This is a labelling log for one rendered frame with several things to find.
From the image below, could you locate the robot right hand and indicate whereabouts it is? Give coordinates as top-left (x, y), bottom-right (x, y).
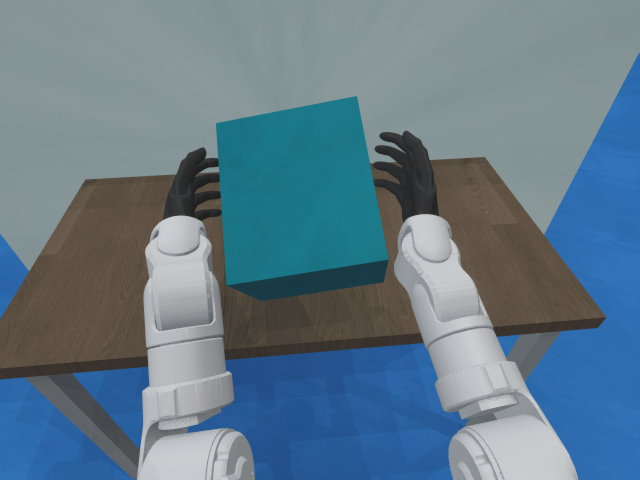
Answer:
top-left (373, 131), bottom-right (439, 222)

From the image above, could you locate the right robot forearm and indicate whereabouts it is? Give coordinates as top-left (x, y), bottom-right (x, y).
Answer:
top-left (394, 214), bottom-right (578, 480)

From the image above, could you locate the carton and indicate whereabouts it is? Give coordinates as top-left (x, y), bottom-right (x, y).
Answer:
top-left (216, 96), bottom-right (389, 301)

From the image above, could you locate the right robot upper arm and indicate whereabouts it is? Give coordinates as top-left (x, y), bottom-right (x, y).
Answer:
top-left (448, 414), bottom-right (577, 480)

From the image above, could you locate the robot left hand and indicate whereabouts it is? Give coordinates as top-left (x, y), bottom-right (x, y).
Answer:
top-left (163, 147), bottom-right (222, 221)

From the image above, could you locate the left robot upper arm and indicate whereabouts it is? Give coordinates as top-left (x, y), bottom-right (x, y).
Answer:
top-left (139, 428), bottom-right (255, 480)

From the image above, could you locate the table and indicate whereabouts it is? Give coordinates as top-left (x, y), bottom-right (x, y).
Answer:
top-left (0, 157), bottom-right (606, 479)

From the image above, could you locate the left robot forearm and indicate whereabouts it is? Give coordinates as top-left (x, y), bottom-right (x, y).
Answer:
top-left (137, 216), bottom-right (234, 480)

